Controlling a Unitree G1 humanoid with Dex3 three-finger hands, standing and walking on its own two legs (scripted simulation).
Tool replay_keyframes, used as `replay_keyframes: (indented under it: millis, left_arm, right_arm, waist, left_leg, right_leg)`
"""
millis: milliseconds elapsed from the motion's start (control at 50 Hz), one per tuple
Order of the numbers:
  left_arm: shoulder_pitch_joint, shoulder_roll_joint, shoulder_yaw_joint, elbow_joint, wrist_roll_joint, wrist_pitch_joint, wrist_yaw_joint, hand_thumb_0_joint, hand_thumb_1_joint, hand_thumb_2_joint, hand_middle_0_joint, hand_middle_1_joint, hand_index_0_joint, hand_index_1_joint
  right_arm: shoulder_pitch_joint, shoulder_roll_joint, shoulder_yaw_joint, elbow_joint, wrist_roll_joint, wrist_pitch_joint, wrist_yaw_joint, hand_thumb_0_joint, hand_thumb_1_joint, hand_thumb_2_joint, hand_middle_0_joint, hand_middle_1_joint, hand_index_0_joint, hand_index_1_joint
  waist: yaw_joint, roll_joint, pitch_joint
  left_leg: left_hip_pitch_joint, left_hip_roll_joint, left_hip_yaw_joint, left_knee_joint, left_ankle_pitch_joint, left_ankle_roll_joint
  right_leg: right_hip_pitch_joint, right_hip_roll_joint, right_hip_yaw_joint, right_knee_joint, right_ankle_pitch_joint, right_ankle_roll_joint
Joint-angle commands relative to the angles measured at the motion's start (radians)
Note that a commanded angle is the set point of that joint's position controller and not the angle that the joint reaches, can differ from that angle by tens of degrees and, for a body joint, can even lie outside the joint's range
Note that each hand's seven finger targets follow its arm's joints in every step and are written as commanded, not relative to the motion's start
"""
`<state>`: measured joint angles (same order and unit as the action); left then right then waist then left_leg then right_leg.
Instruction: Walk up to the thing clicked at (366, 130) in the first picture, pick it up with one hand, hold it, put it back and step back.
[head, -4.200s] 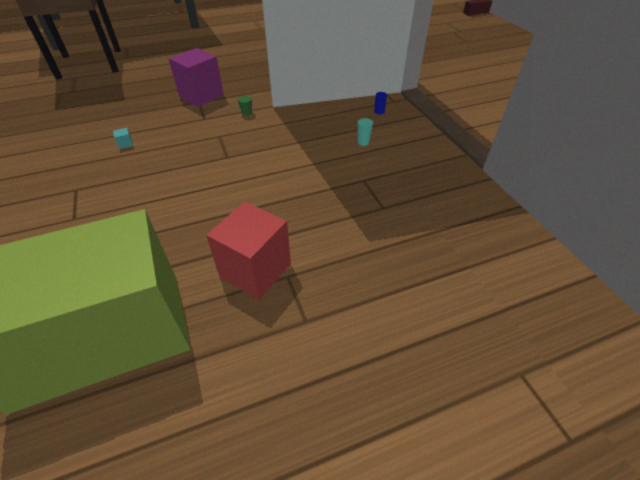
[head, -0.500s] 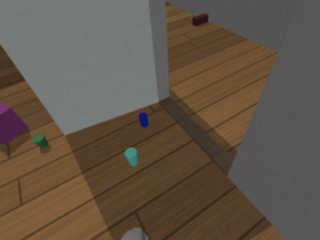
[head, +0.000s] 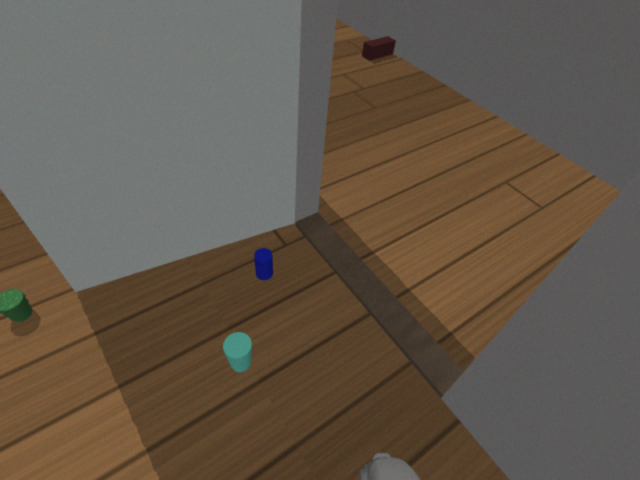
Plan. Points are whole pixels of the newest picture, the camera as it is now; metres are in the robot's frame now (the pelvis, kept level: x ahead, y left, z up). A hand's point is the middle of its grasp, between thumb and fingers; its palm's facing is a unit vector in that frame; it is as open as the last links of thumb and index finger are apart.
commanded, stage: walk up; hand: left
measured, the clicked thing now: (239, 354) +0.60 +0.21 -0.71
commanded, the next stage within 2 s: none
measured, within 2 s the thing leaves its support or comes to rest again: neither
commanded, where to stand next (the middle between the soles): +0.25 -0.01 m, yaw -1 degrees
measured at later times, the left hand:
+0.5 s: hand (151, 428) +0.23 +0.23 -0.12, palm faces -0.06 -0.91 -0.41, open 7.4 cm
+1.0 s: hand (134, 456) +0.20 +0.26 -0.17, palm faces -0.05 -0.93 -0.35, open 7.4 cm
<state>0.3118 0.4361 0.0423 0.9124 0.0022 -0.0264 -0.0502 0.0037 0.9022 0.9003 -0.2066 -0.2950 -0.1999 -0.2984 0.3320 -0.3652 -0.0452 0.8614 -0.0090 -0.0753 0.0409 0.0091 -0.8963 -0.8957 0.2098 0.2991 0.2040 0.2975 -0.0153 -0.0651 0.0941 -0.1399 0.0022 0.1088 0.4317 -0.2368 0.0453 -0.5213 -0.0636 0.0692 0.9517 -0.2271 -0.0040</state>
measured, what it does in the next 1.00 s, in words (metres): walks ahead: right foot, then left foot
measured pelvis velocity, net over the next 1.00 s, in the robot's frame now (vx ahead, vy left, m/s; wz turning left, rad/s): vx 0.18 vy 0.00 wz -0.04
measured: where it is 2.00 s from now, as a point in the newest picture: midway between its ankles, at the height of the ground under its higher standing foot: outside the picture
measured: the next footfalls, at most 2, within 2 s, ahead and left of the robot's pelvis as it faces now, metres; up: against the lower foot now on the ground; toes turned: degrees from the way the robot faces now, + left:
right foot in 0.20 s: +0.20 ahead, -0.15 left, +0.00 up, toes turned -4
left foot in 0.64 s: +0.31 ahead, +0.11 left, +0.00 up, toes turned +1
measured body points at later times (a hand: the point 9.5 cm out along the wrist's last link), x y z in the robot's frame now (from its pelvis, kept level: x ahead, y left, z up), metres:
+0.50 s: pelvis +0.14 -0.03 +0.00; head +0.16 -0.06 +0.45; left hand +0.23 +0.28 -0.09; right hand +0.20 -0.35 -0.13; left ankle +0.22 +0.14 -0.69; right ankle +0.18 -0.14 -0.74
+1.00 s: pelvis +0.18 +0.00 -0.01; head +0.18 +0.00 +0.44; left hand +0.20 +0.31 -0.15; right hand +0.28 -0.30 -0.13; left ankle +0.27 +0.11 -0.74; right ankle +0.16 -0.14 -0.74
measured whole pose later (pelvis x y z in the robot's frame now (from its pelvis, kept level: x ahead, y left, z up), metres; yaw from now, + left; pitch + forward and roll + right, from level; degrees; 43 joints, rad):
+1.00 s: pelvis +0.18 +0.00 -0.01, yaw -2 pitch -3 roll -1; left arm 0.25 0.37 0.01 1.06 0.02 0.01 -0.01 0.00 0.90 0.90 -0.21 -0.30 -0.20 -0.30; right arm 0.11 -0.35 -0.01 0.99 -0.01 0.00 0.02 0.01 -0.90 -0.90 0.21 0.30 0.20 0.30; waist 0.02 0.02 0.06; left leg -0.36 0.05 0.03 0.57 -0.20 0.00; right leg -0.19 -0.02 -0.02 0.56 -0.33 0.02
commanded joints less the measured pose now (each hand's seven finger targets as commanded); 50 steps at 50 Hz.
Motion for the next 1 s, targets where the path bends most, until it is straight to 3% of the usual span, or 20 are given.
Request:
replay_keyframes:
  millis: [0,120,160,180,220,240,260,320,440,540,600,620,640,660,680,720,820,860,920,980]
  left_arm:
    - [-0.062,0.157,0.052,-0.091,0.005,-0.029,0.001,0.0,0.9,0.9,-0.2,-0.3,-0.2,-0.3]
    - [-0.088,0.121,0.047,-0.099,0.007,-0.054,-0.001,0.0,0.9,0.9,-0.2,-0.3,-0.2,-0.3]
    - [0.013,0.148,0.063,-0.065,0.011,-0.064,0.011,0.0,0.9,0.9,-0.2,-0.3,-0.2,-0.3]
    - [0.088,0.188,0.081,-0.043,0.013,-0.073,0.021,0.0,0.9,0.9,-0.2,-0.3,-0.2,-0.3]
    - [0.149,0.308,0.11,-0.072,0.011,-0.082,0.041,0.0,0.9,0.9,-0.2,-0.3,-0.2,-0.3]
    - [0.116,0.325,0.112,-0.072,0.001,-0.073,0.038,0.0,0.9,0.9,-0.2,-0.3,-0.2,-0.3]
    - [0.097,0.288,0.105,-0.085,-0.008,-0.068,0.04,0.0,0.9,0.9,-0.2,-0.3,-0.2,-0.3]
    - [0.001,0.215,0.076,-0.108,-0.017,-0.071,0.047,0.0,0.9,0.9,-0.2,-0.3,-0.2,-0.3]
    - [-0.045,0.205,0.075,-0.153,0.011,-0.065,0.04,0.0,0.9,0.9,-0.2,-0.3,-0.2,-0.3]
    - [-0.044,0.187,0.055,-0.124,0.003,-0.037,0.049,0.0,0.9,0.9,-0.2,-0.3,-0.2,-0.3]
    - [-0.112,0.139,0.027,-0.134,-0.011,-0.011,0.052,0.0,0.9,0.9,-0.2,-0.3,-0.2,-0.3]
    - [-0.075,0.089,0.013,-0.13,-0.02,-0.005,0.051,0.0,0.9,0.9,-0.2,-0.3,-0.2,-0.3]
    - [-0.019,0.083,0.004,-0.099,-0.03,0.011,0.056,0.0,0.9,0.9,-0.2,-0.3,-0.2,-0.3]
    - [0.016,0.145,0.02,-0.06,-0.028,0.025,0.064,0.0,0.9,0.9,-0.2,-0.3,-0.2,-0.3]
    - [-0.007,0.161,0.022,-0.034,-0.018,0.027,0.063,0.0,0.9,0.9,-0.2,-0.3,-0.2,-0.3]
    - [-0.019,0.166,0.033,0.003,-0.014,0.023,0.056,0.0,0.9,0.9,-0.2,-0.3,-0.2,-0.3]
    - [0.022,0.126,0.025,0.082,-0.001,0.017,0.057,0.0,0.9,0.9,-0.2,-0.3,-0.2,-0.3]
    - [0.013,0.133,0.026,0.104,0.013,0.003,0.064,0.0,0.9,0.9,-0.2,-0.3,-0.2,-0.3]
    - [-0.152,0.174,0.022,0.067,0.021,-0.001,0.052,0.0,0.9,0.9,-0.2,-0.3,-0.2,-0.3]
    - [-0.135,0.125,0.004,0.093,0.008,-0.008,0.05,0.0,0.9,0.9,-0.2,-0.3,-0.2,-0.3]
  right_arm:
    - [0.038,-0.295,-0.095,-0.075,0.0,-0.025,-0.02,0.0,-0.9,-0.9,0.2,0.3,0.2,0.3]
    - [0.022,-0.289,-0.09,-0.1,-0.005,-0.005,-0.012,0.0,-0.9,-0.9,0.2,0.3,0.2,0.3]
    - [0.012,-0.273,-0.084,-0.118,0.004,0.003,-0.014,0.0,-0.9,-0.9,0.2,0.3,0.2,0.3]
    - [0.04,-0.228,-0.065,-0.121,0.007,0.003,-0.012,0.0,-0.9,-0.9,0.2,0.3,0.2,0.3]
    - [0.103,-0.169,-0.034,-0.125,0.011,0.011,-0.01,0.0,-0.9,-0.9,0.2,0.3,0.2,0.3]
    - [0.058,-0.277,-0.063,-0.107,0.004,0.021,-0.023,0.0,-0.9,-0.9,0.2,0.3,0.2,0.3]
    - [0.031,-0.289,-0.067,-0.096,0.002,0.02,-0.026,0.0,-0.9,-0.9,0.2,0.3,0.2,0.3]
    - [0.079,-0.236,-0.059,-0.045,0.016,0.033,-0.013,0.0,-0.9,-0.9,0.2,0.3,0.2,0.3]
    - [0.034,-0.211,-0.055,-0.034,-0.002,0.032,0.0,0.0,-0.9,-0.9,0.2,0.3,0.2,0.3]
    - [-0.027,-0.174,-0.044,-0.003,-0.004,0.015,-0.028,0.0,-0.9,-0.9,0.2,0.3,0.2,0.3]
    - [0.028,-0.218,-0.057,0.036,-0.01,0.007,-0.046,0.0,-0.9,-0.9,0.2,0.3,0.2,0.3]
    - [0.02,-0.284,-0.068,0.03,-0.019,0.002,-0.052,0.0,-0.9,-0.9,0.2,0.3,0.2,0.3]
    - [-0.053,-0.302,-0.058,0.0,-0.016,0.001,-0.052,0.0,-0.9,-0.9,0.2,0.3,0.2,0.3]
    - [-0.11,-0.335,-0.061,-0.005,-0.003,0.007,-0.05,0.0,-0.9,-0.9,0.2,0.3,0.2,0.3]
    - [-0.153,-0.318,-0.06,-0.003,-0.008,0.015,-0.05,0.0,-0.9,-0.9,0.2,0.3,0.2,0.3]
    - [-0.186,-0.277,-0.04,0.0,-0.018,0.021,-0.05,0.0,-0.9,-0.9,0.2,0.3,0.2,0.3]
    - [-0.217,-0.276,-0.041,0.015,-0.01,0.038,-0.041,0.0,-0.9,-0.9,0.2,0.3,0.2,0.3]
    - [-0.243,-0.238,-0.027,0.019,0.002,0.049,-0.039,0.0,-0.9,-0.9,0.2,0.3,0.2,0.3]
    - [-0.234,-0.222,-0.023,0.06,0.009,0.053,-0.037,0.0,-0.9,-0.9,0.2,0.3,0.2,0.3]
    - [-0.284,-0.231,-0.02,0.083,0.0,0.045,-0.032,0.0,-0.9,-0.9,0.2,0.3,0.2,0.3]
  waist:
    - [-0.036,0.182,0.019]
    - [-0.025,0.179,-0.019]
    - [0.035,0.103,-0.077]
    - [0.068,-0.007,-0.147]
    - [0.084,-0.222,-0.201]
    - [0.096,-0.153,-0.153]
    - [0.091,-0.096,-0.113]
    - [0.017,-0.08,-0.045]
    - [0.021,-0.121,-0.023]
    - [0.037,-0.081,-0.076]
    - [-0.02,0.035,-0.106]
    - [-0.003,0.205,-0.143]
    - [0.035,0.235,-0.131]
    - [0.04,0.237,-0.119]
    - [0.038,0.236,-0.08]
    - [0.034,0.269,-0.087]
    - [0.042,0.278,-0.15]
    - [0.049,0.193,-0.144]
    - [-0.011,0.076,-0.047]
    - [0.008,0.111,-0.037]
  left_leg:
    - [0.061,0.257,-0.197,-0.216,0.102,0.143]
    - [0.033,0.234,-0.123,-0.055,0.314,0.149]
    - [-0.05,0.222,-0.119,0.093,0.29,0.117]
    - [-0.094,0.159,-0.066,0.275,0.268,0.088]
    - [-0.42,-0.033,-0.062,0.622,-0.293,0.003]
    - [-0.447,0.016,-0.115,0.701,-0.329,0.004]
    - [-0.47,0.04,-0.153,0.727,-0.312,0.0]
    - [-0.386,0.071,-0.183,0.636,-0.154,-0.015]
    - [-0.336,0.078,-0.105,0.395,-0.067,-0.067]
    - [-0.132,0.038,-0.056,0.198,0.1,-0.062]
    - [0.04,0.053,-0.101,0.044,0.218,-0.024]
    - [0.057,0.224,-0.319,-0.035,0.235,0.017]
    - [-0.042,0.332,-0.512,-0.126,0.064,0.093]
    - [-0.129,0.367,-0.539,-0.145,-0.117,0.169]
    - [-0.201,0.335,-0.523,-0.171,-0.228,0.163]
    - [-0.188,0.245,-0.403,-0.144,-0.201,0.104]
    - [-0.132,0.23,-0.334,-0.083,-0.189,0.09]
    - [-0.201,0.198,-0.283,-0.037,-0.18,0.052]
    - [-0.093,0.119,-0.235,-0.029,-0.268,-0.013]
    - [-0.101,0.15,-0.276,-0.069,-0.266,0.005]
  right_leg:
    - [-0.085,-0.024,-0.014,-0.139,0.038,0.013]
    - [0.128,0.012,-0.13,-0.371,0.053,-0.018]
    - [0.349,0.04,-0.13,-0.454,0.073,-0.038]
    - [0.495,0.034,-0.103,-0.504,0.053,-0.057]
    - [0.671,-0.34,0.524,-0.663,-0.126,-0.181]
    - [0.601,-0.384,0.595,-0.665,-0.148,-0.281]
    - [0.548,-0.357,0.519,-0.67,-0.09,-0.293]
    - [0.387,-0.193,0.175,-0.668,0.054,-0.163]
    - [0.288,-0.16,0.019,-0.666,0.114,-0.222]
    - [0.226,-0.154,-0.03,-0.473,0.427,-0.189]
    - [0.097,-0.097,-0.035,-0.337,0.101,-0.108]
    - [0.072,-0.005,-0.082,-0.237,-0.092,-0.055]
    - [0.098,0.066,-0.061,-0.165,-0.329,-0.032]
    - [0.174,0.026,-0.024,-0.101,-0.374,-0.034]
    - [0.194,0.004,-0.027,-0.098,-0.367,-0.035]
    - [0.209,0.008,-0.022,-0.179,-0.303,-0.03]
    - [0.285,0.038,-0.091,-0.384,-0.177,-0.018]
    - [0.375,0.033,-0.073,-0.508,-0.089,-0.021]
    - [0.116,-0.045,0.066,-0.587,-0.362,-0.057]
    - [0.158,-0.015,0.003,-0.581,-0.238,-0.042]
